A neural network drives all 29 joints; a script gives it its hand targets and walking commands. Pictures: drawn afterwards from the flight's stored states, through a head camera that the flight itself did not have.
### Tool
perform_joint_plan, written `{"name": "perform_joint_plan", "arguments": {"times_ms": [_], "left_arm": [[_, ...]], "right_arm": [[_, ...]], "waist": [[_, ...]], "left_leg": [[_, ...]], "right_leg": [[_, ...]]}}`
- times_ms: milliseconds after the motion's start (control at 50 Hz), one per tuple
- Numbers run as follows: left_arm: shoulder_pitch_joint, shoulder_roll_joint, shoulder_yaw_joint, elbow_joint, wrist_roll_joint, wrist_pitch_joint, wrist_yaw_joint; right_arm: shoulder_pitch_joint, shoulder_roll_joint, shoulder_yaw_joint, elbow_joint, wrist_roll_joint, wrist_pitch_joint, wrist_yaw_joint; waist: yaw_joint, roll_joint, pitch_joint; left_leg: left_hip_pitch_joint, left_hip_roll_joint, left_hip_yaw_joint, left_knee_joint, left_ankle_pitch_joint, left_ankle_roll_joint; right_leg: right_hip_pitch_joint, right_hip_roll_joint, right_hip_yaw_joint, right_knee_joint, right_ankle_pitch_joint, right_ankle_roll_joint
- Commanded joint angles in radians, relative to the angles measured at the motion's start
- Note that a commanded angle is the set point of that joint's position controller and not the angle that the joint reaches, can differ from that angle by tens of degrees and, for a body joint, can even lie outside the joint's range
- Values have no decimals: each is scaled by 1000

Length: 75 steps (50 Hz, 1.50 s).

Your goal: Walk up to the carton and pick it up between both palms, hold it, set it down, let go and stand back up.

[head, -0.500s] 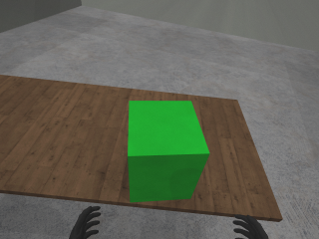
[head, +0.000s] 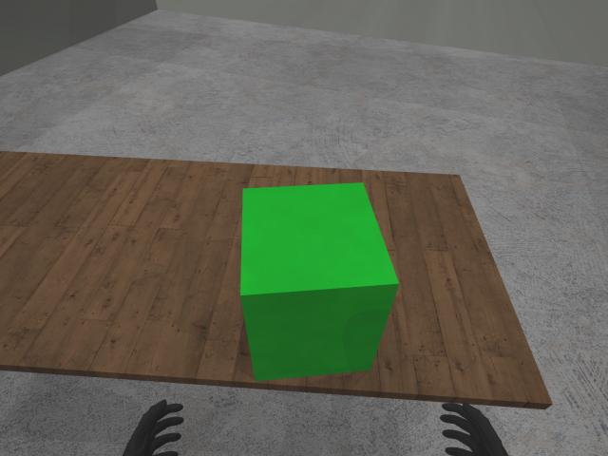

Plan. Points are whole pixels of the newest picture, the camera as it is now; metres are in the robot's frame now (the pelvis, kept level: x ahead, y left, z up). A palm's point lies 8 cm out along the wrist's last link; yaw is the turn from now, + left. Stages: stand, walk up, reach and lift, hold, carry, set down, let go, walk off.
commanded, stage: set down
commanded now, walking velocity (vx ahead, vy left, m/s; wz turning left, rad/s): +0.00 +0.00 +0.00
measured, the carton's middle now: (308, 282) +0.41 +0.01 -0.02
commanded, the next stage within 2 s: let go in 0.32 s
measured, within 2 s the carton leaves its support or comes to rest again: neither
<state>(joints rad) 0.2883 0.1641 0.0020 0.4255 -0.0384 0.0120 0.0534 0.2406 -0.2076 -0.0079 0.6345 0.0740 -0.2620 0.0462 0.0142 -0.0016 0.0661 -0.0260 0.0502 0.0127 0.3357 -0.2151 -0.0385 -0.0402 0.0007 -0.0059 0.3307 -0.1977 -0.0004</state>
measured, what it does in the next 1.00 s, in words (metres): stands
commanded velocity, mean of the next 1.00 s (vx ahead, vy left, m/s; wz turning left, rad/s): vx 0.00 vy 0.00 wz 0.00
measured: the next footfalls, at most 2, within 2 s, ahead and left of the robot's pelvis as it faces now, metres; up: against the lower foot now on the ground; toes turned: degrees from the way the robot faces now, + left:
none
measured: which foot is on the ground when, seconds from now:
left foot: down 0.00-1.00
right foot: down 0.00-1.00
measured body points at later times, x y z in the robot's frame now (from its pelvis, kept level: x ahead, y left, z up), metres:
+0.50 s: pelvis +0.00 +0.00 +0.00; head +0.00 +0.00 +0.45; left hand +0.17 +0.23 -0.08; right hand +0.16 -0.22 -0.09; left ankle -0.01 +0.14 -0.75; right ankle +0.00 -0.12 -0.75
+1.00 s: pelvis +0.01 +0.01 -0.01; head +0.00 +0.03 +0.44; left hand +0.15 +0.29 -0.11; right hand +0.13 -0.27 -0.10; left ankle -0.01 +0.14 -0.75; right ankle +0.00 -0.12 -0.75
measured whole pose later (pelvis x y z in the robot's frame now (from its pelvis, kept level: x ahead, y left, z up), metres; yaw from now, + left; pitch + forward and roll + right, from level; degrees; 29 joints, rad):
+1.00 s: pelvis +0.01 +0.01 -0.01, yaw +0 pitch -2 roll +0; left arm 0.21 0.32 0.04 0.68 0.03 0.01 0.01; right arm 0.22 -0.29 -0.04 0.80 -0.04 -0.05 -0.01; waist 0.00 -0.05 0.00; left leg -0.14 0.03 0.02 0.46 -0.28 -0.02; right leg -0.16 -0.02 0.00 0.46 -0.26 0.02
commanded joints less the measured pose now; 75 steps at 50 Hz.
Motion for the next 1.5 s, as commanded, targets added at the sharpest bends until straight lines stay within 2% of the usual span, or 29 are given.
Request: {"name": "perform_joint_plan", "arguments": {"times_ms": [0, 140, 180, 460, 580, 640, 720, 740, 760, 800, 840, 860, 900, 940, 960, 980, 1000, 1020, 1040, 1060, 1100, 1120, 1140, 1160, 1200, 1220, 1340, 1420, 1480], "left_arm": [[-135, 84, 20, -137, 22, 10, 6], [-89, 126, 30, -113, 35, 49, -7], [-95, 89, 20, -135, 55, 54, 2], [-145, 110, 46, -20, 49, 89, -51], [-169, 127, 47, -79, 26, 70, -45], [-171, 116, 44, -25, 62, 73, -35], [-137, 119, 45, -6, 66, 71, -46], [-162, 125, 48, -57, 49, 69, -46], [-79, 315, 121, 62, 88, 17, -33], [-92, 341, 115, 120, 74, -2, -18], [-92, 296, 103, 120, 71, -20, -28], [-110, 288, 95, 129, 65, -34, -37], [-120, 296, 86, 168, 74, -38, -35], [-120, 324, 91, 210, 90, -40, -45], [-134, 273, 77, 220, 93, -37, -49], [-134, 311, 90, 226, 87, -34, -51], [-121, 304, 69, 248, 80, -39, -58], [-151, 304, 76, 245, 78, -48, -65], [-160, 298, 64, 268, 83, -46, -57], [-143, 364, 90, 281, 84, -48, -56], [-113, 324, 62, 298, 73, -52, -56], [-120, 367, 72, 325, 80, -52, -56], [-95, 354, 67, 340, 73, -57, -55], [-136, 383, 71, 362, 82, -50, -52], [-125, 370, 62, 364, 78, -52, -56], [-105, 372, 58, 378, 85, -52, -51], [-106, 383, 58, 421, 61, -50, -63], [-109, 405, 54, 453, 70, -47, -55], [-93, 424, 68, 475, 56, -69, -57]], "right_arm": [[-100, -87, -23, -77, -18, 18, 2], [-76, -80, -55, -79, -40, 11, -18], [-93, -79, -46, -39, -22, 11, -10], [-120, -85, -56, -2, -109, 24, -51], [-128, -57, -37, -71, -108, 5, -54], [-131, -74, -55, 40, -97, 8, -44], [-132, -82, -58, 68, -90, -4, -40], [-142, -67, -52, 23, -83, -7, -46], [-16, -307, -81, 44, -100, 113, -65], [-36, -295, -102, 65, -98, 154, -69], [-24, -290, -98, 63, -97, 178, -77], [-41, -256, -70, 61, -102, 187, -71], [-59, -236, -65, 57, -113, 196, -63], [-99, -260, -69, 62, -110, 202, -51], [-75, -265, -76, 76, -111, 207, -54], [-37, -291, -80, 91, -103, 209, -50], [-46, -291, -74, 89, -96, 206, -46], [-86, -297, -67, 97, -100, 210, -41], [-80, -290, -71, 96, -110, 213, -47], [-97, -293, -68, 95, -101, 224, -44], [-50, -328, -68, 109, -97, 224, -40], [-62, -343, -67, 125, -102, 227, -41], [-25, -338, -56, 126, -99, 225, -41], [-68, -309, -57, 119, -108, 228, -31], [-109, -343, -59, 132, -109, 230, -37], [-68, -328, -49, 141, -95, 231, -39], [-112, -390, -57, 173, -113, 231, -39], [-91, -367, -45, 221, -105, 224, -34], [-42, -369, -50, 245, -100, 231, -43]], "waist": [[9, -5, -8], [7, -3, -85], [6, 79, -63], [-31, -64, -44], [-18, -57, -96], [-24, 20, -79], [-9, 9, -105], [-10, 31, -121], [18, 54, -189], [-11, -33, -129], [-14, 51, -211], [-3, 0, -192], [-11, 51, -176], [-5, 14, -147], [-10, 105, -136], [-14, 30, -69], [-19, 75, -56], [4, -1, -120], [-17, 63, -46], [-13, -6, -84], [-7, 39, -71], [-11, -27, -93], [-9, 39, -32], [-32, -17, -2], [3, 64, -28], [-19, 3, -61], [3, 57, 20], [9, -57, -36], [-13, -9, -71]], "left_leg": [[-10, -48, 57, -48, 118, -3], [-24, -63, 69, -8, 183, 3], [5, -54, 62, -16, 211, -18], [22, -66, 73, -8, 189, -6], [-16, -59, 74, -5, 209, 3], [-24, -57, 64, 1, 229, -14], [21, -65, 60, 21, 287, -10], [20, -62, 68, 22, 275, -17], [-118, 59, -34, 91, 409, 33], [-125, 52, -12, 73, 303, 50], [-117, 57, -17, 95, 345, 69], [-129, 71, -21, 79, 363, 69], [-128, 71, -18, 96, 407, 68], [-132, 47, -18, 94, 301, 65], [-156, 47, -24, 90, 298, 66], [-187, 47, -37, 74, 225, 76], [-175, 54, -36, 74, 231, 71], [-156, 64, -38, 62, 203, 75], [-202, 75, -64, 63, 148, 85], [-148, 60, -54, 35, 126, 79], [-162, 71, -69, 48, 106, 90], [-161, 78, -91, 15, 69, 106], [-186, 78, -91, 28, 78, 105], [-181, 63, -93, 16, 44, 100], [-216, 49, -63, 38, 13, 96], [-191, 71, -103, -4, -26, 100], [-300, 55, -118, -79, -271, 89], [-197, 62, -103, 16, -16, 105], [-178, 38, -88, 28, 16, 101]], "right_leg": [[-94, 14, -23, -89, -4, -29], [-33, 12, -20, -60, 104, -21], [-66, 17, -29, -63, 94, -29], [-64, 22, -32, -65, 127, -12], [-46, 20, -38, -43, 152, 0], [-37, 25, -41, -23, 153, -10], [-66, 26, -38, -33, 186, -8], [-66, 23, -30, -34, 162, -10], [-35, -94, 70, 92, 267, -27], [-31, -103, 44, 79, 315, -15], [7, -112, 57, 97, 312, -27], [-17, -105, 53, 104, 304, -21], [-57, -98, 37, 124, 301, -21], [-80, -96, 16, 85, 238, -14], [-63, -105, 32, 98, 243, -24], [-112, -105, 38, 60, 192, -15], [-129, -111, 36, 74, 221, -24], [-120, -102, 37, 84, 164, -23], [-129, -120, 49, 54, 153, -26], [-156, -87, 31, 64, 80, -23], [-130, -98, 52, 50, 87, -35], [-107, -96, 38, 54, 83, -29], [-139, -104, 57, 52, 61, -36], [-166, -101, 50, 42, 4, -35], [-130, -105, 68, 27, -5, -40], [-136, -108, 45, 45, -33, -50], [-152, -77, 40, 41, -89, -23], [-168, -106, 68, 15, -55, -38], [-157, -114, 89, -1, -60, -26]]}}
